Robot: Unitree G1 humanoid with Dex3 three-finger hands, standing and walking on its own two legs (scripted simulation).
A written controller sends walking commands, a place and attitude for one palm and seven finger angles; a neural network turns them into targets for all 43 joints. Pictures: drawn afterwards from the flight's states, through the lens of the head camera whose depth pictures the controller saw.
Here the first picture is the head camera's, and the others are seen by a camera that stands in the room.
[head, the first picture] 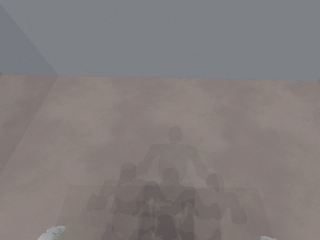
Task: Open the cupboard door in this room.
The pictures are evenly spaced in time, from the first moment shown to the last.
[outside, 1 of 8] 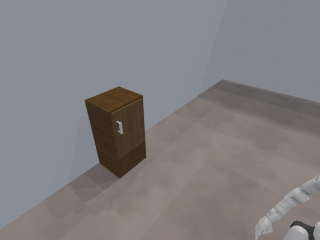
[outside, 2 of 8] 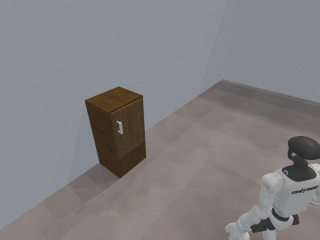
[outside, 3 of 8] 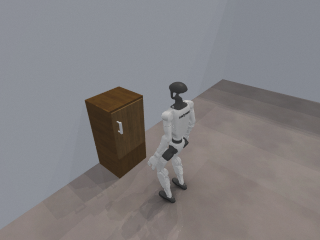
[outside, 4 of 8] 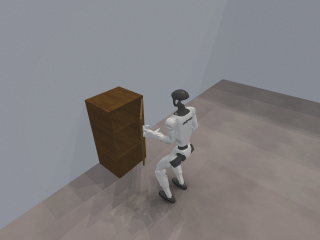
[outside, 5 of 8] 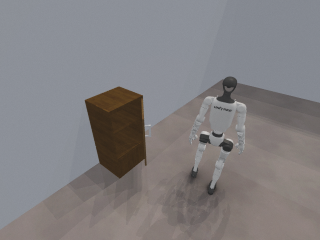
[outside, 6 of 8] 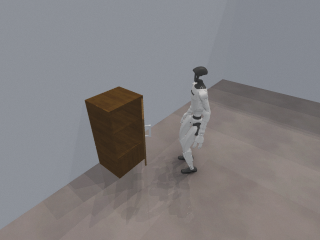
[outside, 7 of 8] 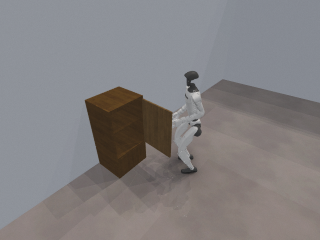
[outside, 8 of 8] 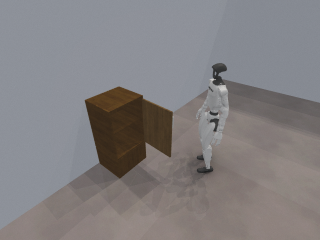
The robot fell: no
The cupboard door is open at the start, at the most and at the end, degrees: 0 87 86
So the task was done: yes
